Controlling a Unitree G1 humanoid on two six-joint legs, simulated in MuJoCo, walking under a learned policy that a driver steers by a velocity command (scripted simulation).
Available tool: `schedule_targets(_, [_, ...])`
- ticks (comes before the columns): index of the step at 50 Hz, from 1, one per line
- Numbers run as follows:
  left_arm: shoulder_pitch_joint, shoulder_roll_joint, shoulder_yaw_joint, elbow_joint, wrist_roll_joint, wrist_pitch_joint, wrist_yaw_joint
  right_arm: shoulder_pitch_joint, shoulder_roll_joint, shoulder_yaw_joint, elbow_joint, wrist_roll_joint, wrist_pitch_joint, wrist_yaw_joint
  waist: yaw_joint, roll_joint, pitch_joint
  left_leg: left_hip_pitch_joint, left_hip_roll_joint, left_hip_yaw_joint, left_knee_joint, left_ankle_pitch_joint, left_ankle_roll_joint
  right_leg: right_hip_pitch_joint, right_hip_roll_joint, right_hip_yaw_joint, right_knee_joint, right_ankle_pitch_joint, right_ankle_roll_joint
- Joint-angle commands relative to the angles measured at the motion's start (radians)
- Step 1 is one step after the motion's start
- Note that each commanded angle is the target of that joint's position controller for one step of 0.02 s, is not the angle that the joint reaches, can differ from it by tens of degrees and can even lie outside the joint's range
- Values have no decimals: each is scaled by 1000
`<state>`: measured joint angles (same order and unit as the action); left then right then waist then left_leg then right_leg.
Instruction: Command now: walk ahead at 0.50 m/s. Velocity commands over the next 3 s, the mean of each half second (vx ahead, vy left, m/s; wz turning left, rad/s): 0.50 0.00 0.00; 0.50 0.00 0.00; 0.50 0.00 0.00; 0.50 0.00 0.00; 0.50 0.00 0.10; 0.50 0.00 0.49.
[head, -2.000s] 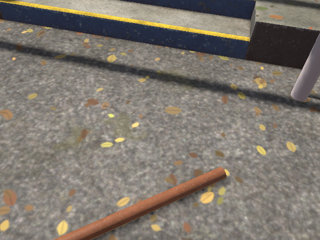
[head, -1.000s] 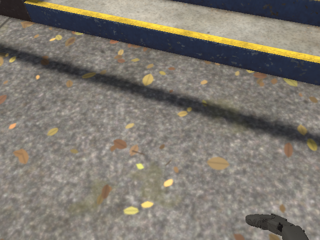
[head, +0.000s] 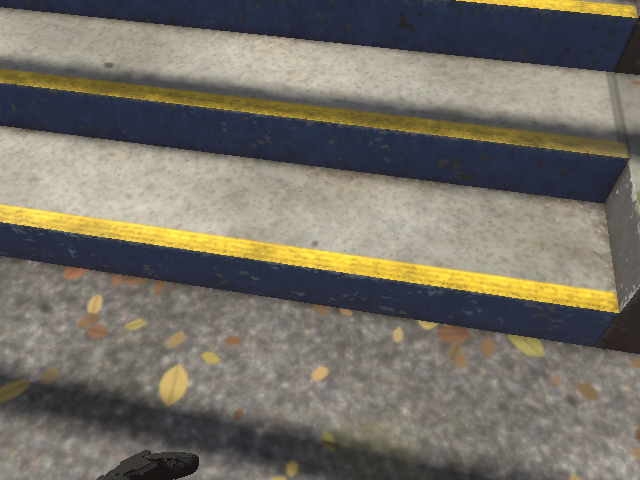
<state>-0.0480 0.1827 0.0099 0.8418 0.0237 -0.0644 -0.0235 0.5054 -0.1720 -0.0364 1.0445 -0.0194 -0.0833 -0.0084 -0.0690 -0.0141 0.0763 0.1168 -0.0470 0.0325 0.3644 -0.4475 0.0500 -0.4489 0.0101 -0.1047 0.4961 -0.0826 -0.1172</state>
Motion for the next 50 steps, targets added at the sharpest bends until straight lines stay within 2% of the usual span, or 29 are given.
schedule_targets(1, [493, 269, 89, 79, 43, -19, 27, 30, -60, -9, -86, 30, -1, 5, 197, -118, -344, -493, 58, 35, 768, 367, 33, 731, -340, 503, -63, -191, -150])
schedule_targets(2, [463, 274, 96, 89, 12, -1, 14, 86, -87, -22, -75, 31, 0, 5, 158, -200, -380, -678, -36, -66, 958, -54, 38, 758, -429, 840, -233, -248, -222])
schedule_targets(3, [338, 212, 84, 71, -11, 2, 10, 6, -129, -33, -87, 13, 4, 1, 108, -85, -197, -750, 44, -101, 975, 41, 49, 610, -386, 698, -259, -336, -189])
schedule_targets(4, [273, 139, 66, 58, -16, -6, 6, -79, -126, -31, -104, 5, -2, 6, 99, -12, -90, -735, 79, -94, 921, 121, 48, 460, -340, 560, -291, -262, -164])
schedule_targets(5, [251, 107, 57, 66, -9, -15, 7, -110, -106, -29, -109, 5, -1, 9, 70, 2, -49, -697, 109, -91, 863, 160, 46, 376, -289, 463, -315, -161, -129])
schedule_targets(7, [292, 74, 42, 102, -9, -33, 15, -99, -84, -26, -105, -18, 21, 23, 32, -25, -50, -617, 135, -85, 790, 183, 29, 302, -231, 338, -334, 25, -91])
schedule_targets(9, [356, 95, 44, 132, -16, -50, 16, -121, -74, -25, -110, -20, 36, 33, 24, -28, -53, -636, 137, -63, 763, 201, 15, 309, -216, 279, -338, 171, -87])
schedule_targets(11, [396, 120, 47, 147, -22, -53, 17, -204, -82, -25, -136, -19, 46, 39, 33, -32, -33, -710, 151, -39, 713, 268, -1, 328, -197, 230, -357, 217, -69])
schedule_targets(13, [444, 121, 44, 159, -24, -50, 17, -304, -92, -23, -165, -16, 49, 43, 57, -37, -10, -773, 157, -15, 641, 341, -17, 352, -179, 197, -370, 276, -49])
schedule_targets(18, [537, 117, 34, 183, -19, -47, 24, -491, -79, -4, -219, 0, 42, 43, 108, -44, 10, -776, 128, 36, 392, 463, -29, 426, -158, 146, -366, 383, -21])
schedule_targets(23, [600, 124, 32, 215, -4, -43, 38, -600, -87, 5, -256, 2, 28, 37, 129, -55, 26, -760, 85, 60, 230, 421, 8, 576, -200, 139, -317, 506, -41])
schedule_targets(25, [569, 138, 35, 214, 0, -42, 45, -562, -98, 2, -249, -1, 19, 31, 94, -63, 6, -678, 51, 71, 184, 344, 43, 607, -215, 125, -239, 700, -40])
schedule_targets(26, [552, 146, 37, 214, 1, -42, 46, -501, -110, -3, -231, -3, 15, 23, 65, -73, -28, -601, 21, 84, 171, 297, 65, 615, -218, 121, -160, 835, -36])
schedule_targets(27, [540, 155, 40, 214, 2, -40, 46, -389, -129, -13, -195, -4, 8, 14, 21, -77, -87, -487, -6, 87, 136, 279, 90, 620, -211, 117, -36, 903, -31])
schedule_targets(28, [511, 158, 39, 204, -7, -38, 44, -234, -150, -25, -144, -15, -4, 4, -49, -59, -166, -278, 11, 67, 79, 353, 119, 533, -185, 98, 140, 825, -18])
schedule_targets(29, [491, 133, 28, 169, -19, -42, 42, -61, -229, -48, -107, -39, -11, -8, -108, 17, -281, -13, 204, -133, 91, 354, 171, 318, -137, 69, 412, 484, -6])
schedule_targets(30, [623, 36, 14, 166, -55, -36, 31, -32, -300, -71, -96, -45, -3, -2, -34, 267, -376, 234, 477, -614, 9, 359, 339, -59, 68, 22, 802, -362, 33])
schedule_targets(31, [536, 143, 42, 169, -20, -31, 36, -114, -245, -63, -105, -2, 5, 12, -17, 80, -301, 138, 426, -634, -69, 262, 298, -140, 24, 163, 854, -375, 11])
schedule_targets(32, [455, 131, 43, 138, -16, -34, 31, -229, -195, -47, -124, 10, 3, 16, 25, 66, -155, -20, 394, -479, -110, 256, 263, -161, -20, 164, 811, -278, 10])
schedule_targets(33, [419, 112, 40, 134, -13, -35, 29, -270, -140, -34, -124, 6, -4, 21, 47, 21, -91, -126, 355, -394, -153, 337, 234, -132, -49, 157, 767, -227, 15])
schedule_targets(34, [408, 97, 40, 137, -3, -25, 27, -271, -110, -23, -111, 6, -11, 18, 73, 20, -54, -202, 314, -316, -172, 419, 203, -95, -69, 155, 727, -211, 23])
schedule_targets(35, [434, 74, 35, 140, 7, -13, 21, -263, -90, -14, -91, 8, -16, 14, 98, 42, -53, -254, 284, -252, -188, 470, 180, -44, -81, 149, 690, -198, 37])
schedule_targets(36, [438, 61, 33, 144, 10, -3, 16, -235, -87, -11, -75, 8, -24, 13, 105, 47, -58, -270, 267, -218, -195, 531, 171, -20, -83, 139, 667, -191, 46])
schedule_targets(38, [420, 54, 33, 136, 16, 8, 7, -198, -129, -17, -53, 14, -36, 12, 116, 55, -59, -279, 253, -164, -205, 618, 174, -38, -86, 112, 639, -176, 66])
schedule_targets(40, [337, 66, 35, 110, 19, 14, 3, -168, -143, -17, -41, 15, -39, 12, 103, 59, -42, -268, 235, -129, -223, 617, 166, -97, -103, 91, 572, -121, 87])
schedule_targets(44, [151, 68, 27, 46, 4, 14, 0, -115, -144, -12, -28, 13, -32, 13, 58, 70, -12, -238, 204, -82, -235, 637, 137, -136, -105, 56, 353, -17, 116])
schedule_targets(45, [180, 45, 20, 61, 0, 19, 5, -78, -134, -11, -17, 5, -29, 11, 57, 108, -46, -220, 205, -70, -218, 608, 143, -103, -90, 31, 372, -38, 115])
schedule_targets(47, [117, 48, 15, 42, 2, 17, 12, -53, -130, -8, -12, 0, -25, 5, 39, 94, -17, -211, 216, -73, -212, 604, 153, -105, -88, 23, 300, -33, 109])
schedule_targets(50, [82, 63, 20, 20, 14, 9, 24, 3, -138, -8, 0, -12, -16, -8, 28, 89, -13, -35, 300, -144, -148, 707, 201, -236, -89, 26, 350, -150, 71])
